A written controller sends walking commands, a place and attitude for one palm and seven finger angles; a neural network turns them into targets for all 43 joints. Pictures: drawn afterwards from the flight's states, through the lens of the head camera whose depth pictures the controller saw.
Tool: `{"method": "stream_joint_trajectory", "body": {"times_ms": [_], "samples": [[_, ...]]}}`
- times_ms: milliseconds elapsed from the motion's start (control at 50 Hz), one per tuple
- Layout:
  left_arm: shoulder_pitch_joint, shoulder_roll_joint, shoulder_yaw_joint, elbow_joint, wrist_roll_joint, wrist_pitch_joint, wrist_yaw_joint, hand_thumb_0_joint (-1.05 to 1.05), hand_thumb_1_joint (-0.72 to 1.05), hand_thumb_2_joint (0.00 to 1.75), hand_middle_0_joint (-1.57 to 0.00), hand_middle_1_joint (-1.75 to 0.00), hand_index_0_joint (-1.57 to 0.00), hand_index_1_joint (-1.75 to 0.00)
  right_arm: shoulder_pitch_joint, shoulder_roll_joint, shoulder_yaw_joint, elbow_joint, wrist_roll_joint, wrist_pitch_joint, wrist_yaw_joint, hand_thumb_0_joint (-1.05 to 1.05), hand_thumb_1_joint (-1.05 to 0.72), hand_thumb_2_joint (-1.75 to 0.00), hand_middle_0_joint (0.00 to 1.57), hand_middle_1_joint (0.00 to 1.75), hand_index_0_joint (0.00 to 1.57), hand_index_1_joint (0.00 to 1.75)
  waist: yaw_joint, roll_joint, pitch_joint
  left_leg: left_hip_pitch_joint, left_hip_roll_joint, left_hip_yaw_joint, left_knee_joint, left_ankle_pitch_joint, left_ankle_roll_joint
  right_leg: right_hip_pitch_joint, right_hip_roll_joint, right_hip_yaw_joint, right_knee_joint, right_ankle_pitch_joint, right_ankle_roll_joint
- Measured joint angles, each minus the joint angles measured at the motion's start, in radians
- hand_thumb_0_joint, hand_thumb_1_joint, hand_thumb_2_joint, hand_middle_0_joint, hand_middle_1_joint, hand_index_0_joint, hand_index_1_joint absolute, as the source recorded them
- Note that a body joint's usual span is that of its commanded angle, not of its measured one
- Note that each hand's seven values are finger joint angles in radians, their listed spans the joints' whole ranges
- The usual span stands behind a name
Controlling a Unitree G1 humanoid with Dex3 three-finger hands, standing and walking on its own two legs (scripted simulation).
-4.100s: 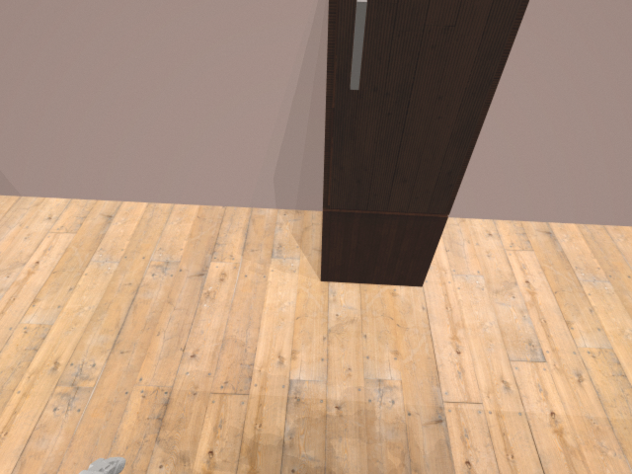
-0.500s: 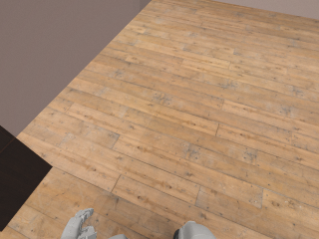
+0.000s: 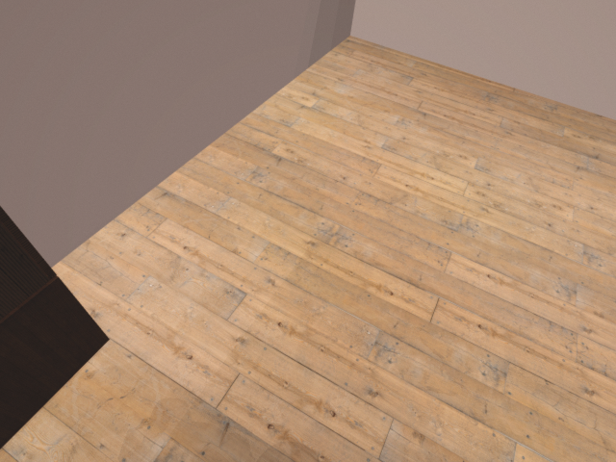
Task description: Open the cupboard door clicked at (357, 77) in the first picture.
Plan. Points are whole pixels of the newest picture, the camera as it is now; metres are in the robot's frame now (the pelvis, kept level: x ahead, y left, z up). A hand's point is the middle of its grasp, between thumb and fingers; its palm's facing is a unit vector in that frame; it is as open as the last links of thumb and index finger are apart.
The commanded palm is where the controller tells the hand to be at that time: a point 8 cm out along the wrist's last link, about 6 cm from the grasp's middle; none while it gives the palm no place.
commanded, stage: turn to face it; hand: left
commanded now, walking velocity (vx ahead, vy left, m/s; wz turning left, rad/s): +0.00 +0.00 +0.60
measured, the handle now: out of the picture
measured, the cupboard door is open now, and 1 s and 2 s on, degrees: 0 0 0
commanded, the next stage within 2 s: take the last steps up to it in 1.68 s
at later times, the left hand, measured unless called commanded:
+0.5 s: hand out of the picture +0.00 +0.15 -0.15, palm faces +0.31 -0.91 -0.27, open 7.4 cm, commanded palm none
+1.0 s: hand out of the picture -0.10 +0.21 -0.16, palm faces +0.60 -0.75 -0.29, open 7.4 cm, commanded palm none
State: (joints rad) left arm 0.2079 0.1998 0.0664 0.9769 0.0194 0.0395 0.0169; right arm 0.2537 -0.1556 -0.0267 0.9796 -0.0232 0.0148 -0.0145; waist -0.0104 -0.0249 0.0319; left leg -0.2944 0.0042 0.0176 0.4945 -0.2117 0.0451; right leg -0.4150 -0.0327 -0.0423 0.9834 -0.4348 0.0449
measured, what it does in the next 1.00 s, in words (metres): steps on the spot, turning left: right foot, then left foot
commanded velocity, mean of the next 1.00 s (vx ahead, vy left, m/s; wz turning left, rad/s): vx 0.00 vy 0.00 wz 0.60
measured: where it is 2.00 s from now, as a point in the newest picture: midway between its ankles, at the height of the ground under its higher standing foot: outside the picture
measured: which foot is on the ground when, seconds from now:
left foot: down 0.00-0.28, up 0.30-0.66, down 0.68-1.00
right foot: up 0.00-0.26, down 0.28-0.68, up 0.70-1.00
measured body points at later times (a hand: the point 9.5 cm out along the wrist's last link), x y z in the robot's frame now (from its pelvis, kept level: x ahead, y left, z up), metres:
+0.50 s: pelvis -0.03 -0.06 +0.00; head +0.00 -0.07 +0.45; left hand -0.02 +0.20 -0.13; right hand +0.12 -0.30 -0.15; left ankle -0.06 +0.08 -0.66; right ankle -0.01 -0.17 -0.74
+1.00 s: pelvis -0.05 -0.04 +0.00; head -0.02 -0.01 +0.44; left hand -0.13 +0.24 -0.14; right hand +0.17 -0.19 -0.14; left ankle -0.09 +0.08 -0.74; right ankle +0.04 -0.16 -0.70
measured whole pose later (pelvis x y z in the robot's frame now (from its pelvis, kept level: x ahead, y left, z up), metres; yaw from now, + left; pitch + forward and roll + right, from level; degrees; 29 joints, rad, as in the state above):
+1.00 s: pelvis -0.05 -0.04 +0.00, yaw +36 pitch +0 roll +0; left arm 0.17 0.26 0.08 0.89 0.01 0.05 0.01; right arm 0.18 -0.21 -0.05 0.91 -0.02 0.04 0.01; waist -0.02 0.00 0.08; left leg -0.28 -0.03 -0.05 0.50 -0.21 0.02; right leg -0.42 -0.07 -0.01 0.89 -0.43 0.09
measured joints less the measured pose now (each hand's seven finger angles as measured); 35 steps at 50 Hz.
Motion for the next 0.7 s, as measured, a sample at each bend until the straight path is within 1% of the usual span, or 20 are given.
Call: {"method": "stream_joint_trajectory", "body": {"times_ms": [60, 160, 220, 260, 280, 300, 320, 340, 380, 400, 440, 500, 580, 620, 660, 680, 700], "samples": [[0.009, 0.017, 0.011, 0.001, -0.002, 0.004, 0.002, 0.01, 0.91, 0.90, -0.20, -0.30, -0.20, -0.30, 0.002, -0.008, -0.009, -0.004, 0.001, 0.002, 0.003, 0.00, -0.93, -0.90, 0.20, 0.30, 0.20, 0.30, -0.003, 0.010, 0.013, -0.003, -0.011, -0.023, -0.039, 0.030, -0.001, -0.007, -0.010, 0.020, -0.010, 0.001, 0.016], [-0.012, 0.031, 0.018, -0.008, -0.009, 0.011, 0.007, 0.01, 0.91, 0.90, -0.20, -0.30, -0.19, -0.30, 0.000, -0.033, -0.029, -0.013, 0.000, 0.012, 0.007, 0.00, -0.92, -0.90, 0.20, 0.30, 0.21, 0.30, -0.022, 0.038, 0.031, -0.033, -0.028, -0.080, -0.041, 0.054, -0.014, 0.030, -0.004, 0.042, -0.134, -0.023, 0.023], [-0.036, 0.027, 0.014, -0.029, -0.014, 0.005, 0.008, 0.01, 0.91, 0.90, -0.20, -0.30, -0.19, -0.30, -0.002, -0.053, -0.041, -0.016, -0.001, 0.024, 0.011, 0.00, -0.91, -0.90, 0.20, 0.30, 0.20, 0.30, -0.030, 0.057, 0.033, -0.058, -0.043, -0.121, -0.025, 0.064, -0.031, 0.078, 0.012, 0.046, -0.255, 0.001, 0.016], [-0.042, 0.024, 0.008, -0.049, -0.015, -0.007, 0.008, 0.01, 0.91, 0.90, -0.20, -0.30, -0.19, -0.30, 0.000, -0.066, -0.051, -0.020, 0.002, 0.034, 0.015, 0.00, -0.91, -0.90, 0.20, 0.30, 0.20, 0.30, -0.029, 0.063, 0.024, -0.079, -0.058, -0.145, 0.000, 0.063, -0.047, 0.139, 0.018, 0.037, -0.399, 0.076, 0.009], [-0.041, 0.020, 0.006, -0.059, -0.012, -0.015, 0.009, 0.01, 0.91, 0.90, -0.20, -0.30, -0.19, -0.30, 0.001, -0.074, -0.056, -0.023, 0.006, 0.039, 0.017, 0.00, -0.91, -0.90, 0.20, 0.30, 0.20, 0.30, -0.024, 0.067, 0.018, -0.098, -0.064, -0.151, 0.034, 0.045, -0.053, 0.162, 0.016, 0.027, -0.459, 0.124, -0.021], [-0.043, 0.010, 0.001, -0.063, -0.006, -0.020, 0.010, 0.01, 0.91, 0.90, -0.20, -0.30, -0.19, -0.30, -0.003, -0.085, -0.064, -0.022, 0.007, 0.045, 0.018, 0.00, -0.91, -0.90, 0.20, 0.30, 0.20, 0.30, -0.023, 0.081, 0.020, -0.123, -0.063, -0.150, 0.103, -0.040, -0.063, 0.165, 0.017, 0.011, -0.453, 0.139, -0.042], [-0.040, 0.002, -0.004, -0.067, -0.004, -0.021, 0.011, 0.01, 0.91, 0.90, -0.20, -0.30, -0.19, -0.30, -0.006, -0.093, -0.070, -0.021, 0.004, 0.052, 0.019, 0.00, -0.91, -0.90, 0.20, 0.30, 0.20, 0.30, -0.023, 0.085, 0.017, -0.153, -0.066, -0.132, 0.198, -0.127, -0.070, 0.170, 0.010, -0.004, -0.443, 0.134, -0.050], [-0.034, -0.005, -0.008, -0.071, -0.002, -0.022, 0.012, 0.00, 0.91, 0.90, -0.20, -0.30, -0.20, -0.30, -0.009, -0.100, -0.074, -0.020, 0.001, 0.059, 0.021, 0.01, -0.91, -0.90, 0.20, 0.30, 0.20, 0.30, -0.020, 0.083, 0.012, -0.183, -0.067, -0.108, 0.304, -0.177, -0.074, 0.180, -0.001, -0.015, -0.442, 0.128, -0.053], [-0.020, -0.015, -0.014, -0.074, 0.001, -0.022, 0.012, 0.00, 0.91, 0.90, -0.20, -0.30, -0.20, -0.30, -0.020, -0.111, -0.080, -0.021, -0.002, 0.066, 0.028, 0.01, -0.91, -0.90, 0.20, 0.30, 0.20, 0.30, -0.018, 0.074, 0.008, -0.230, -0.052, -0.062, 0.495, -0.190, -0.086, 0.205, -0.021, -0.035, -0.459, 0.125, -0.051], [-0.015, -0.018, -0.017, -0.074, 0.002, -0.022, 0.011, 0.00, 0.91, 0.90, -0.20, -0.30, -0.20, -0.30, -0.027, -0.115, -0.081, -0.025, -0.002, 0.066, 0.031, 0.01, -0.91, -0.90, 0.20, 0.30, 0.20, 0.30, -0.020, 0.070, 0.008, -0.244, -0.039, -0.045, 0.562, -0.179, -0.094, 0.216, -0.029, -0.046, -0.466, 0.127, -0.050], [-0.010, -0.023, -0.023, -0.073, 0.006, -0.024, 0.011, 0.00, 0.91, 0.90, -0.20, -0.30, -0.20, -0.30, -0.039, -0.120, -0.082, -0.034, 0.000, 0.064, 0.036, 0.01, -0.91, -0.90, 0.20, 0.30, 0.20, 0.30, -0.025, 0.059, 0.013, -0.251, -0.012, -0.019, 0.628, -0.163, -0.108, 0.231, -0.047, -0.070, -0.474, 0.130, -0.049], [-0.003, -0.027, -0.031, -0.075, 0.009, -0.026, 0.008, 0.00, 0.91, 0.90, -0.21, -0.30, -0.20, -0.30, -0.059, -0.121, -0.079, -0.043, 0.001, 0.068, 0.041, 0.01, -0.91, -0.90, 0.20, 0.30, 0.20, 0.30, -0.021, 0.040, 0.024, -0.223, 0.020, 0.004, 0.598, -0.170, -0.123, 0.240, -0.072, -0.108, -0.473, 0.126, -0.046], [0.008, -0.020, -0.034, -0.078, 0.014, -0.027, 0.001, 0.00, 0.91, 0.90, -0.21, -0.30, -0.20, -0.30, -0.096, -0.118, -0.068, -0.051, 0.005, 0.071, 0.044, 0.01, -0.91, -0.90, 0.20, 0.30, 0.20, 0.30, -0.001, 0.017, 0.043, -0.148, 0.040, 0.032, 0.441, -0.202, -0.124, 0.228, -0.106, -0.152, -0.449, 0.113, -0.034], [0.014, -0.008, -0.031, -0.075, 0.015, -0.025, -0.001, 0.00, 0.91, 0.90, -0.21, -0.30, -0.20, -0.30, -0.113, -0.114, -0.060, -0.059, 0.008, 0.065, 0.045, 0.01, -0.91, -0.90, 0.20, 0.30, 0.20, 0.30, 0.010, 0.004, 0.052, -0.102, 0.040, 0.050, 0.346, -0.210, -0.118, 0.216, -0.124, -0.175, -0.426, 0.102, -0.023], [0.023, 0.010, -0.022, -0.071, 0.013, -0.020, -0.003, 0.00, 0.90, 0.90, -0.21, -0.30, -0.20, -0.30, -0.123, -0.109, -0.053, -0.073, 0.010, 0.053, 0.045, 0.01, -0.91, -0.90, 0.20, 0.30, 0.20, 0.30, 0.016, -0.008, 0.057, -0.041, 0.035, 0.071, 0.209, -0.161, -0.108, 0.200, -0.145, -0.201, -0.385, 0.080, -0.006], [0.034, 0.019, -0.017, -0.072, 0.009, -0.017, -0.004, 0.00, 0.90, 0.90, -0.21, -0.30, -0.20, -0.30, -0.123, -0.112, -0.048, -0.084, 0.009, 0.043, 0.047, 0.01, -0.91, -0.90, 0.20, 0.30, 0.20, 0.30, 0.018, -0.009, 0.053, -0.003, 0.035, 0.079, 0.121, -0.084, -0.096, 0.182, -0.155, -0.211, -0.345, 0.061, 0.003], [0.038, 0.033, -0.010, -0.070, 0.004, -0.011, -0.006, 0.00, 0.90, 0.90, -0.21, -0.30, -0.20, -0.30, -0.128, -0.107, -0.047, -0.090, 0.007, 0.030, 0.046, 0.01, -0.91, -0.90, 0.20, 0.30, 0.20, 0.30, 0.018, -0.021, 0.053, -0.007, 0.024, 0.078, 0.109, -0.063, -0.072, 0.146, -0.166, -0.192, -0.268, 0.030, 0.014]]}}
